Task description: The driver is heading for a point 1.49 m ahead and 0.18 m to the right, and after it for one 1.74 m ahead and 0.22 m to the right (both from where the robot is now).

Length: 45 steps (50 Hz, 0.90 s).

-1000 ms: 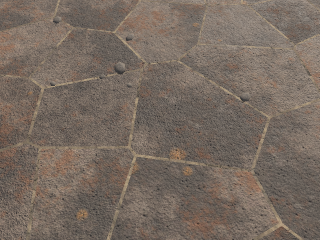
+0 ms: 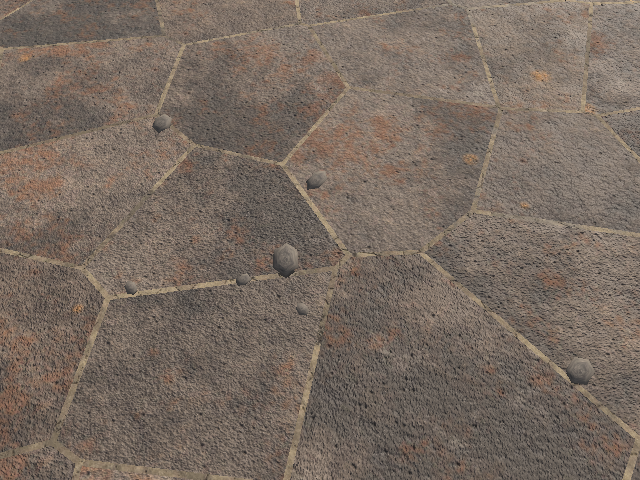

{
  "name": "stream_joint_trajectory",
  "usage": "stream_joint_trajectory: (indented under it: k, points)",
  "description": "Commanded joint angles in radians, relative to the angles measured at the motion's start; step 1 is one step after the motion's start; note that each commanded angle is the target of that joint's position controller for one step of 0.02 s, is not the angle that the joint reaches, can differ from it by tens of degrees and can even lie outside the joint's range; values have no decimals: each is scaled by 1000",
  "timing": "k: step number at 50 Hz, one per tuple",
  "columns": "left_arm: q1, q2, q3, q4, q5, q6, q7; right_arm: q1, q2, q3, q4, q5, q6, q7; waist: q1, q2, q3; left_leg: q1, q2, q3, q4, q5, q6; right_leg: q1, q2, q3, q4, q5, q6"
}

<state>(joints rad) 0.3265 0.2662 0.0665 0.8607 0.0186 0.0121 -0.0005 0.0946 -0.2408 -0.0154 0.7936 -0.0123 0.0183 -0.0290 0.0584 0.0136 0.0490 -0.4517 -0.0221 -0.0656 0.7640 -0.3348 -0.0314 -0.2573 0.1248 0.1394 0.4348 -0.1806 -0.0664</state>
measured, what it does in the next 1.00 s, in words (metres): walks ahead: left foot, then right foot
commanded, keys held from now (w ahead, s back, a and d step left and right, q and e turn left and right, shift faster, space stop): e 0.06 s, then w+e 0.40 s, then w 0.16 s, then w+q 0.38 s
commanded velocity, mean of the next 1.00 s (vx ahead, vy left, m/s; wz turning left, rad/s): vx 0.37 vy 0.00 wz -0.26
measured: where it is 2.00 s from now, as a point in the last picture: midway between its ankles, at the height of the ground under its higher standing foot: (436, 312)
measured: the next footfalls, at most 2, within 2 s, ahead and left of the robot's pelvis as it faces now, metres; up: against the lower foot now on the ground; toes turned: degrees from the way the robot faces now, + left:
left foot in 0.08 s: +0.08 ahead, +0.11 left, +0.00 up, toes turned -8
right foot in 0.60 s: +0.19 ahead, -0.18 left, +0.00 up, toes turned -24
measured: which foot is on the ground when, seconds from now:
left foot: up 0.00-0.06, down 0.08-0.60, up 0.62-1.00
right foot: down 0.00-0.08, up 0.10-0.58, down 0.60-1.00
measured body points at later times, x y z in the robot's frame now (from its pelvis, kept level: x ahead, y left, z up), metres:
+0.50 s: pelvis +0.09 -0.01 +0.00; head +0.11 -0.01 +0.45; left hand +0.33 +0.18 -0.10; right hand +0.01 -0.28 -0.12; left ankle +0.04 +0.12 -0.74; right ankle +0.12 -0.16 -0.70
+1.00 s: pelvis +0.30 -0.15 -0.01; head +0.32 -0.17 +0.44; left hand +0.35 +0.10 -0.14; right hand +0.35 -0.42 -0.14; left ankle +0.48 -0.08 -0.69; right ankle +0.16 -0.17 -0.74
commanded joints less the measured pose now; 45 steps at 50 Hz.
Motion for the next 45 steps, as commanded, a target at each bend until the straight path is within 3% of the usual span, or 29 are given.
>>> stream_joint_trajectory:
  k: [1,3,4,5,6,7,8,9,10,13,19,23,26,28,29,30,31,32,33,34,35,37,40,45]
  points:
    - [-18,170,46,-70,4,11,7,52,-94,-21,-55,14,-20,-16,-44,-150,-78,95,-31,4,-131,-43,16,59,-259,318,-39,376,-134]
    - [-75,159,46,-91,-13,20,11,138,-103,-23,-38,9,-39,-26,-97,-126,-74,268,-6,-12,-409,102,36,-11,-203,324,25,258,-61]
    - [-49,96,30,-108,-22,17,10,159,-167,-36,-43,-10,-49,-34,-79,17,-114,380,172,-167,-514,46,78,-99,-128,237,153,-36,-10]
    - [15,34,16,-125,-28,15,11,96,-256,-50,-78,-13,-41,-33,-32,245,-117,470,398,-448,-572,44,175,-303,54,8,348,-428,26]
    - [1,141,36,-116,12,19,14,119,-245,-60,-65,-22,-32,-23,-52,184,-98,378,439,-476,-564,-11,251,-333,-25,-38,506,-410,29]
    - [-39,167,46,-112,18,18,6,106,-170,-41,-74,-18,-31,-16,-49,100,-56,336,378,-417,-588,-150,246,-333,-66,-20,554,-328,28]
    - [-50,153,47,-107,20,19,-7,69,-137,-34,-76,-13,-33,-12,-37,91,2,297,313,-323,-612,-183,213,-341,-83,-31,578,-262,42]
    - [-46,141,45,-101,23,22,-21,58,-134,-32,-83,-13,-37,-13,-33,127,6,314,267,-254,-626,-161,189,-356,-89,-49,610,-210,57]
    - [-42,132,42,-98,23,23,-35,79,-134,-31,-79,-13,-46,-15,-42,142,9,335,246,-199,-629,-96,188,-375,-98,-64,638,-172,69]
    - [-107,115,35,-122,17,19,-56,166,-152,-44,-51,-10,-73,-3,-75,95,-11,419,254,-125,-631,13,191,-423,-117,-71,632,-99,90]
    - [-229,96,25,-172,19,21,-78,254,-174,-65,-13,-14,-93,11,-118,96,14,480,298,-32,-655,38,204,-474,-160,-99,495,-44,103]
    - [-315,70,8,-214,18,12,-90,279,-181,-73,6,-18,-100,20,-137,107,33,451,309,66,-628,104,193,-401,-179,-155,347,-37,72]
    - [-342,66,-1,-234,22,4,-88,307,-188,-76,31,-20,-98,27,-137,132,37,405,306,112,-582,194,179,-272,-151,-212,226,-108,24]
    - [-288,69,-1,-224,26,-6,-76,315,-205,-79,49,-14,-86,30,-104,134,24,385,321,129,-507,365,175,-150,-112,-245,152,-138,-18]
    - [-185,65,3,-188,31,-19,-65,300,-203,-75,55,-5,-81,31,-42,91,-18,349,299,181,-373,525,160,5,-77,-254,68,-75,-41]
    - [-23,96,20,-123,40,-33,-50,307,-176,-62,55,-3,-79,33,21,4,-125,273,243,252,-157,584,133,237,-59,-232,25,-53,-57]
    - [139,186,41,-104,54,-43,-31,297,-103,-35,5,2,-80,40,93,-175,-267,19,178,290,170,262,85,512,-323,118,-62,-324,-115]
    - [163,300,59,-106,23,-43,-19,295,-78,-34,-32,-8,-81,46,70,-315,-278,-236,35,197,389,-228,63,565,-542,550,-216,-274,-188]
    - [105,259,50,-102,9,-41,-11,235,-154,-54,-19,-13,-73,42,61,-140,-175,-287,89,68,469,-148,82,476,-517,429,-186,-159,-185]
    - [37,194,30,-105,12,-45,-8,227,-139,-51,-12,5,-80,51,16,-101,-91,-253,118,44,443,-50,94,357,-465,269,-178,-18,-154]
    - [-20,136,12,-106,12,-53,-9,247,-124,-49,11,11,-81,57,-24,-82,-51,-197,139,40,384,8,95,268,-404,143,-203,85,-111]
    - [-68,85,-7,-102,3,-74,-6,307,-112,-50,58,-11,-56,63,-67,-122,-29,-126,130,35,354,73,81,194,-335,-2,-245,189,-63]
    - [-23,88,-7,-68,-3,-98,-2,287,-86,-55,65,-6,-38,73,-79,-102,-12,-167,95,18,365,143,74,194,-324,-104,-264,367,-43]
    - [33,55,-19,-22,1,-110,6,115,-59,-46,19,-12,-39,80,-54,-88,52,-274,77,46,201,297,68,225,-315,-216,-302,455,-32]
Keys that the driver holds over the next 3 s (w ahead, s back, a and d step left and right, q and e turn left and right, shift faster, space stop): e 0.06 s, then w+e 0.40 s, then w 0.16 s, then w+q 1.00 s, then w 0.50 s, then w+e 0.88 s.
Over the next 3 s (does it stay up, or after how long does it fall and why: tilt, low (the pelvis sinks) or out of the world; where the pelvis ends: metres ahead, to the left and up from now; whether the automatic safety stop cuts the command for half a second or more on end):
stays up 1.35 -0.13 0.00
